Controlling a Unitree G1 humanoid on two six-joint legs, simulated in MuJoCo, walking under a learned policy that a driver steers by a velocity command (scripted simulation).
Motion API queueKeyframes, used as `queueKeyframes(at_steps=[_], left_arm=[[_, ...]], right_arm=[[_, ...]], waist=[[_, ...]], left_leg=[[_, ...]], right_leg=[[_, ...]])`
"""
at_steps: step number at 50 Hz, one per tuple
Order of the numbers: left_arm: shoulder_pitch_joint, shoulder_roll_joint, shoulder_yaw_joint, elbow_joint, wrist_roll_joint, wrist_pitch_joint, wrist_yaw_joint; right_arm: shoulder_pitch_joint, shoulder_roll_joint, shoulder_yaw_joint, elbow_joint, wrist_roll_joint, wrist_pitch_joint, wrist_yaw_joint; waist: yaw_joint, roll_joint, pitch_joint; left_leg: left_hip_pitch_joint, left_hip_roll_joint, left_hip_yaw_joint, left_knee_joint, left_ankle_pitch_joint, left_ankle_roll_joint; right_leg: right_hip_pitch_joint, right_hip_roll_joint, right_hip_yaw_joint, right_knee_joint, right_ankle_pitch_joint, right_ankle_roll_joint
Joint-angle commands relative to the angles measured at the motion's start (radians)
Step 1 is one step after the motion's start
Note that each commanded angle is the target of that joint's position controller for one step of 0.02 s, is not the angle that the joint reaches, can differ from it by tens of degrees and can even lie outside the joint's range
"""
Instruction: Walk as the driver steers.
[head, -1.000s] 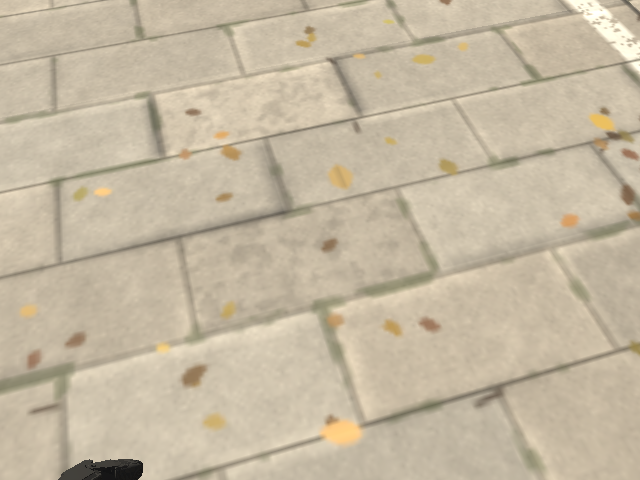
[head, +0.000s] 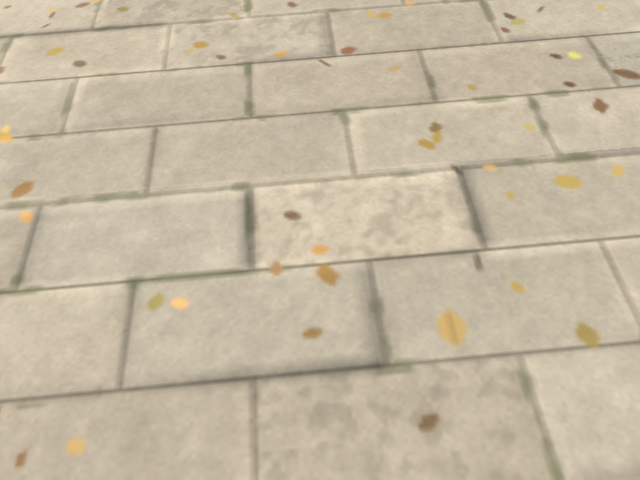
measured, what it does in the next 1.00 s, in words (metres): walks ahead, turning left: left foot, then right foot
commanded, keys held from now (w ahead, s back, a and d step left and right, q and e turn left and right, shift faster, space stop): w+e+shift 0.16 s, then w+shift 0.02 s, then w+q+shift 0.08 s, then q+shift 0.64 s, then w+q+shift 0.10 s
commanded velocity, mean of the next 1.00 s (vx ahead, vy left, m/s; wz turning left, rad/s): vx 0.50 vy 0.00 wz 0.24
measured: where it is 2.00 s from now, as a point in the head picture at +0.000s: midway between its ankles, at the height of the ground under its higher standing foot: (260, 205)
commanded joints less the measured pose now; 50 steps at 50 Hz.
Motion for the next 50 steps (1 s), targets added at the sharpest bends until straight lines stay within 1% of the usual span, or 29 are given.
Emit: queueKeyframes(at_steps=[1,3,5,9,11,12,13,14,15,16,17,18,19,21,23,25,27,29,30,31,32,33,35,36,38,41,45,48,50], left_arm=[[-0.075,0.146,0.038,-0.078,-0.014,-0.018,0.028],[-0.037,0.145,0.038,-0.047,-0.016,-0.013,0.042],[0.026,0.156,0.045,-0.014,-0.027,-0.011,0.045],[0.044,0.150,0.051,0.032,-0.034,-0.001,0.058],[0.050,0.179,0.060,0.054,0.008,0.015,0.059],[-0.017,0.200,0.060,0.036,0.039,0.025,0.051],[-0.060,0.121,0.034,-0.002,0.069,0.021,0.049],[0.185,-0.028,-0.006,0.004,-0.001,0.006,0.031],[0.113,0.065,-0.008,0.028,-0.019,0.001,0.032],[-0.078,0.126,0.004,-0.023,-0.018,-0.011,0.027],[-0.229,0.130,-0.004,-0.071,0.013,-0.032,0.025],[-0.317,0.119,-0.002,-0.106,0.033,-0.051,0.023],[-0.325,0.097,-0.006,-0.124,0.035,-0.060,0.017],[-0.297,0.069,-0.019,-0.130,0.039,-0.060,0.014],[-0.335,0.055,-0.031,-0.157,0.038,-0.062,0.009],[-0.351,0.076,-0.022,-0.152,0.029,-0.054,0.002],[-0.355,0.116,0.002,-0.151,0.026,-0.035,0.009],[-0.327,0.134,0.020,-0.147,0.037,-0.020,0.025],[-0.280,0.142,0.027,-0.139,0.047,-0.013,0.035],[-0.230,0.185,0.030,-0.144,0.059,-0.006,0.049],[-0.236,0.157,0.015,-0.166,0.081,0.016,0.049],[-0.292,0.187,0.037,-0.155,0.053,0.042,0.042],[-0.405,0.092,0.020,-0.179,0.032,0.058,0.038],[-0.452,0.081,0.017,-0.179,0.036,0.059,0.037],[-0.472,0.105,0.032,-0.152,0.047,0.052,0.044],[-0.423,0.118,0.048,-0.105,0.043,0.040,0.058],[-0.433,0.153,0.065,-0.085,0.031,0.052,0.057],[-0.392,0.220,0.092,-0.067,-0.008,0.039,0.029],[-0.383,0.240,0.102,-0.060,-0.026,0.028,0.019]], right_arm=[[-0.113,-0.105,-0.034,-0.099,-0.018,-0.005,-0.002],[-0.224,-0.055,-0.020,-0.129,-0.022,-0.017,0.006],[-0.306,-0.039,-0.019,-0.157,-0.004,-0.028,0.013],[-0.330,-0.117,-0.058,-0.165,0.037,-0.029,0.008],[-0.153,-0.175,-0.090,-0.126,0.043,-0.027,0.001],[0.044,-0.201,-0.104,-0.090,0.056,-0.012,-0.011],[0.309,-0.222,-0.103,-0.037,0.041,0.007,-0.020],[0.334,-0.281,-0.114,0.042,0.010,0.006,0.010],[0.351,-0.150,-0.094,0.038,0.011,0.001,0.019],[0.236,-0.099,-0.082,0.027,0.010,0.005,0.014],[0.187,-0.117,-0.084,0.022,0.007,0.012,0.018],[0.178,-0.132,-0.088,0.035,0.010,0.010,0.021],[0.176,-0.121,-0.082,0.051,0.005,0.007,0.016],[0.133,-0.103,-0.074,0.066,0.019,0.017,0.004],[0.061,-0.169,-0.093,0.052,0.034,0.037,-0.017],[0.074,-0.245,-0.124,0.055,0.041,0.064,-0.037],[0.097,-0.225,-0.125,0.056,0.044,0.076,-0.044],[0.080,-0.171,-0.119,0.038,0.050,0.086,-0.049],[0.090,-0.130,-0.110,0.030,0.051,0.090,-0.046],[0.163,-0.046,-0.086,0.018,0.037,0.097,-0.041],[0.387,-0.037,-0.073,0.042,0.045,0.108,-0.039],[0.465,-0.105,-0.081,0.050,0.049,0.129,-0.036],[0.308,-0.164,-0.107,0.060,0.056,0.167,-0.056],[0.280,-0.177,-0.117,0.052,0.052,0.186,-0.065],[0.234,-0.144,-0.114,0.015,0.035,0.196,-0.066],[0.145,-0.089,-0.097,-0.032,0.028,0.183,-0.055],[0.078,-0.087,-0.088,-0.065,0.033,0.185,-0.019],[0.055,-0.125,-0.095,-0.074,0.046,0.197,0.006],[0.048,-0.148,-0.102,-0.065,0.048,0.197,0.018]], waist=[[-0.035,-0.055,0.109],[0.006,-0.080,0.109],[0.048,-0.088,0.083],[0.026,-0.138,0.050],[-0.064,-0.194,-0.082],[-0.186,-0.225,-0.189],[-0.268,-0.148,-0.371],[-0.096,0.474,-0.523],[-0.161,0.385,-0.430],[-0.164,0.206,-0.248],[-0.152,0.002,-0.150],[-0.128,-0.068,-0.066],[-0.092,-0.056,-0.056],[-0.031,-0.020,-0.050],[0.000,-0.008,-0.034],[0.000,0.028,-0.092],[0.014,0.039,-0.088],[0.045,0.023,-0.087],[0.065,-0.015,-0.113],[0.042,-0.206,-0.212],[-0.050,-0.317,-0.336],[-0.092,-0.330,-0.372],[-0.066,-0.159,-0.182],[-0.079,-0.151,-0.126],[-0.089,-0.166,-0.089],[-0.057,-0.124,-0.124],[-0.050,-0.131,-0.135],[-0.042,-0.155,-0.122],[-0.053,-0.150,-0.091]], left_leg=[[-0.081,-0.016,0.048,-0.206,0.139,-0.047],[0.029,-0.066,0.086,-0.390,0.306,-0.064],[0.154,-0.108,0.090,-0.530,0.417,-0.059],[0.227,-0.105,0.027,-0.682,0.403,-0.033],[0.364,-0.130,0.103,-0.637,0.325,0.015],[0.554,-0.088,0.114,-0.593,0.271,0.057],[0.917,0.046,-0.053,-0.451,0.098,0.113],[1.202,0.295,-0.700,-0.670,-0.164,0.346],[1.161,0.249,-0.799,-0.772,-0.149,0.317],[1.025,0.214,-0.607,-0.752,0.089,0.292],[0.854,0.168,-0.502,-0.750,0.395,0.274],[0.748,0.134,-0.429,-0.757,0.641,0.272],[0.686,0.117,-0.377,-0.779,0.765,0.270],[0.582,0.088,-0.338,-0.812,0.821,0.275],[0.375,0.055,-0.288,-0.844,0.804,0.261],[0.257,-0.004,-0.261,-0.849,0.599,0.182],[0.198,-0.031,-0.284,-0.803,0.397,0.110],[0.168,-0.080,-0.289,-0.668,0.262,0.051],[0.152,-0.127,-0.256,-0.518,0.142,0.015],[0.070,-0.199,-0.155,-0.220,-0.348,-0.025],[0.033,-0.195,-0.128,-0.014,-0.565,-0.043],[0.001,-0.103,-0.049,0.154,-0.484,-0.077],[-0.078,-0.034,0.012,0.226,-0.315,-0.111],[-0.040,-0.014,0.017,0.229,-0.278,-0.122],[0.028,0.007,0.048,0.166,-0.196,-0.126],[0.028,0.040,0.058,0.011,-0.126,-0.116],[0.136,0.048,0.092,-0.196,-0.028,-0.079],[0.214,0.044,0.135,-0.303,-0.063,-0.019],[0.253,0.036,0.166,-0.381,-0.116,0.028]], right_leg=[[-0.111,-0.186,0.292,-0.286,0.133,-0.161],[-0.186,-0.139,0.238,-0.271,0.223,-0.123],[-0.200,-0.150,0.269,-0.285,0.215,-0.094],[0.049,-0.205,0.330,-0.189,0.379,-0.043],[0.207,-0.231,0.283,0.029,0.858,-0.018],[0.166,-0.224,0.236,0.264,1.004,0.006],[-0.048,-0.189,0.215,0.601,0.814,0.010],[-0.403,0.017,0.156,1.017,-0.150,0.097],[-0.499,-0.029,0.144,1.065,-0.245,0.089],[-0.560,-0.089,0.132,1.050,-0.218,0.081],[-0.531,-0.106,0.092,1.003,-0.225,0.083],[-0.558,-0.115,0.061,0.932,-0.231,0.094],[-0.526,-0.138,0.060,0.863,-0.207,0.103],[-0.472,-0.157,0.052,0.663,-0.160,0.136],[-0.297,-0.126,0.001,0.355,-0.070,0.162],[-0.040,-0.051,-0.018,0.172,0.216,0.161],[0.099,-0.056,0.034,0.095,0.414,0.156],[0.184,-0.110,0.071,0.051,0.456,0.143],[0.240,-0.168,0.090,0.023,0.486,0.120],[0.364,-0.402,0.265,0.038,0.775,0.040],[0.408,-0.595,0.475,0.067,1.014,-0.073],[0.358,-0.661,0.573,0.022,0.778,-0.167],[0.159,-0.495,0.377,-0.088,0.310,-0.112],[0.049,-0.441,0.268,-0.116,0.304,-0.092],[-0.060,-0.394,0.115,-0.156,0.333,-0.085],[0.022,-0.423,0.044,-0.167,0.437,-0.123],[0.026,-0.450,-0.061,-0.180,0.417,-0.116],[0.006,-0.478,-0.056,-0.261,-0.048,-0.075],[0.012,-0.498,-0.052,-0.278,-0.213,-0.045]])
